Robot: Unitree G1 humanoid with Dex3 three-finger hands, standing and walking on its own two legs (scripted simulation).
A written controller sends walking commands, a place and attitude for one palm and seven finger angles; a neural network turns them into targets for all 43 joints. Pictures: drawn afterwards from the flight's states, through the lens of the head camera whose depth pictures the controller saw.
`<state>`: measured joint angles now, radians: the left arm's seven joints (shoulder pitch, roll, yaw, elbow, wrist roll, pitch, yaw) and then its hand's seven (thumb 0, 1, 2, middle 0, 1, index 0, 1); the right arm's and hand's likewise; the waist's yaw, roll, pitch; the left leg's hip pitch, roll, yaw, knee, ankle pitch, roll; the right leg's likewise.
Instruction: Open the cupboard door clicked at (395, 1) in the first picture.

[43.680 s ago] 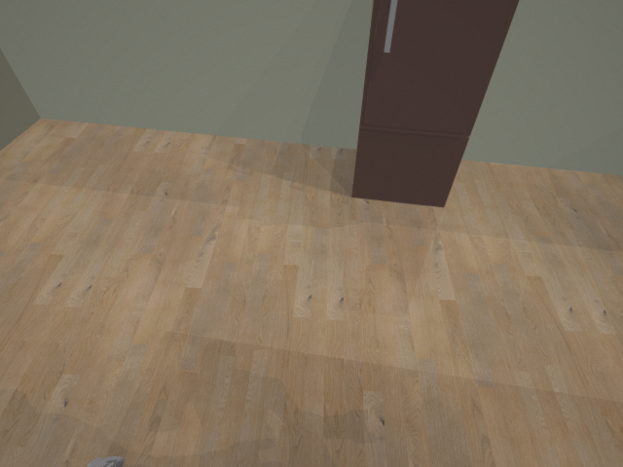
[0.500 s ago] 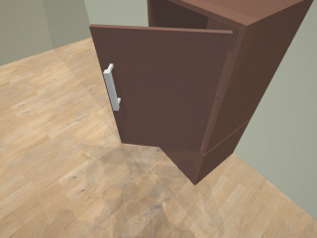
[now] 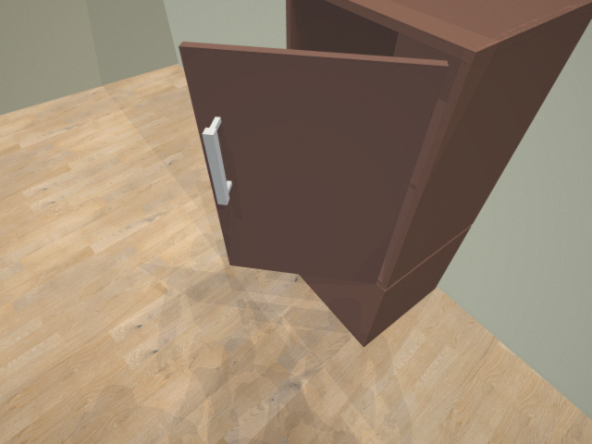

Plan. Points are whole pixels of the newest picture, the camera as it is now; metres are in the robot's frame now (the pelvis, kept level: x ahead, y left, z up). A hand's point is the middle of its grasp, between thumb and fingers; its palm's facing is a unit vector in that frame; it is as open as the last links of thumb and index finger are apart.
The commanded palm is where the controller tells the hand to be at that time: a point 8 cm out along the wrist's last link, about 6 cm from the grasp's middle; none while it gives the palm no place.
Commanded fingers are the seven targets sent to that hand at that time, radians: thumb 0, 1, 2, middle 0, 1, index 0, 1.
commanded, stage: look again from close up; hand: left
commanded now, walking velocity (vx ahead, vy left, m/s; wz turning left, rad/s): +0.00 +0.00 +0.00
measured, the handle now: (220, 163) +0.58 +0.19 +0.04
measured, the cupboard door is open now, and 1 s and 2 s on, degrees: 45 45 45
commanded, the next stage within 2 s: come to a stop and stand still in 0.16 s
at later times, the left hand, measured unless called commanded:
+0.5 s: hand out of the picture +0.03 +0.21 -0.17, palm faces +0.00 -0.97 -0.26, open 7.4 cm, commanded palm none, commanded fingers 0.00 0.90 0.90 -0.20 -0.30 -0.20 -0.30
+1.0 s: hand out of the picture -0.03 +0.20 -0.18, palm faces +0.04 -0.98 -0.18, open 7.4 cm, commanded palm none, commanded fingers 0.00 0.90 0.90 -0.20 -0.30 -0.20 -0.30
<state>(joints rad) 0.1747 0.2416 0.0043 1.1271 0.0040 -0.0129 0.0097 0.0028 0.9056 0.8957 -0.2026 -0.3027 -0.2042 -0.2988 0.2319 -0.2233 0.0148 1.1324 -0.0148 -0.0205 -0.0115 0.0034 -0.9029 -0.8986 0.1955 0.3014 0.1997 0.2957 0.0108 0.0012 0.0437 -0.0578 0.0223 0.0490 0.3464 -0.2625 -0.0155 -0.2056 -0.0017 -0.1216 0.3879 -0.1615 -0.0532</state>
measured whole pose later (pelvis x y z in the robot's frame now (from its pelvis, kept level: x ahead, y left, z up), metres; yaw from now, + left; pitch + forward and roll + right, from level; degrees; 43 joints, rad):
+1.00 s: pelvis -0.02 +0.03 +0.00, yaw +0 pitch -2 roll +1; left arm 0.30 0.15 0.00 1.13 0.00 -0.01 0.03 0.00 0.91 0.90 -0.20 -0.30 -0.20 -0.30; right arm 0.35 -0.14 0.01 1.12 -0.01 -0.02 -0.02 0.00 -0.91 -0.90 0.19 0.30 0.20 0.30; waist 0.00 0.00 0.03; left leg -0.11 -0.02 0.07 0.42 -0.27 0.03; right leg -0.25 -0.05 -0.10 0.44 -0.15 -0.01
